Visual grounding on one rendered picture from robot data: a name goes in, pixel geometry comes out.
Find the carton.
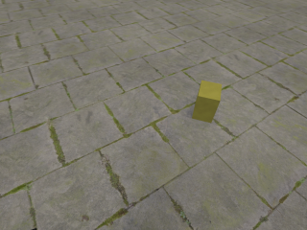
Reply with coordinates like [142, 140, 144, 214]
[192, 80, 222, 124]

